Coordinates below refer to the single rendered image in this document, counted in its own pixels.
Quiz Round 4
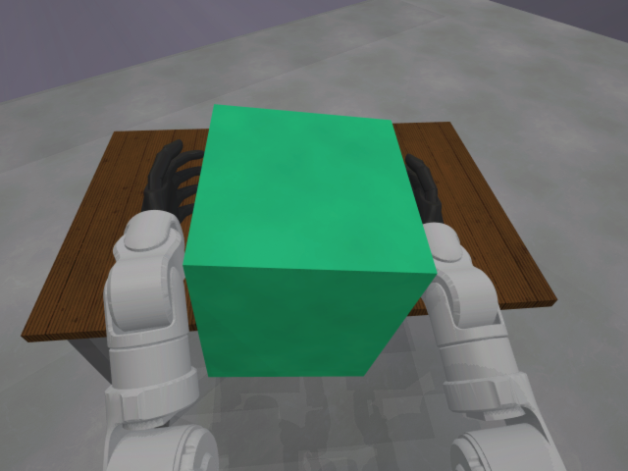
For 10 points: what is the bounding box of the right robot hand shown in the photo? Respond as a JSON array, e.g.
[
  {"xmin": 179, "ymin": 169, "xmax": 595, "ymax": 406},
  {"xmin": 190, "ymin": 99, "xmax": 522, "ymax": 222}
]
[{"xmin": 404, "ymin": 154, "xmax": 444, "ymax": 224}]

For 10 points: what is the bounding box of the left robot upper arm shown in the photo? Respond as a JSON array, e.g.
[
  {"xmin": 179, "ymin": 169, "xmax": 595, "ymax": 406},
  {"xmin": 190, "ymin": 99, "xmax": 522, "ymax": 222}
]
[{"xmin": 106, "ymin": 424, "xmax": 219, "ymax": 471}]

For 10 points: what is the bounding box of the carton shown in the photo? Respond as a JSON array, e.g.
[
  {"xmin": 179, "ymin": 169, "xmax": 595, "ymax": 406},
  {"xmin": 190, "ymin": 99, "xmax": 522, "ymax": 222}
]
[{"xmin": 183, "ymin": 104, "xmax": 437, "ymax": 377}]

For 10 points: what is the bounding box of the left robot hand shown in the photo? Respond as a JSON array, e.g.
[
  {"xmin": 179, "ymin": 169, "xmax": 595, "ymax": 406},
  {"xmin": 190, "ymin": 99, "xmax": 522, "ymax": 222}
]
[{"xmin": 141, "ymin": 139, "xmax": 204, "ymax": 223}]

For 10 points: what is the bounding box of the right robot forearm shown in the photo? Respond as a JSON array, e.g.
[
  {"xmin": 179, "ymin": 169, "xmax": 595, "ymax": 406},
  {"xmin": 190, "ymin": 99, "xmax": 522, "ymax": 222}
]
[{"xmin": 421, "ymin": 223, "xmax": 567, "ymax": 471}]

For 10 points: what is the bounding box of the right robot upper arm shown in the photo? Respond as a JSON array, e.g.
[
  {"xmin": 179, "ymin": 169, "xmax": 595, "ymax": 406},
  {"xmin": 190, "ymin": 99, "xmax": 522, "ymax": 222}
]
[{"xmin": 450, "ymin": 423, "xmax": 563, "ymax": 471}]

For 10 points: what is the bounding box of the left robot forearm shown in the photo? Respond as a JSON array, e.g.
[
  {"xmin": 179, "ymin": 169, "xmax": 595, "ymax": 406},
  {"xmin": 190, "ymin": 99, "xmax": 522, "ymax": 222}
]
[{"xmin": 103, "ymin": 210, "xmax": 199, "ymax": 471}]

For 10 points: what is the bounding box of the table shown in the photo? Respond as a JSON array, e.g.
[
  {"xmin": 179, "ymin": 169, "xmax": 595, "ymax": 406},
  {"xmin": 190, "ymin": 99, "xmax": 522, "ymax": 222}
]
[{"xmin": 21, "ymin": 122, "xmax": 557, "ymax": 428}]

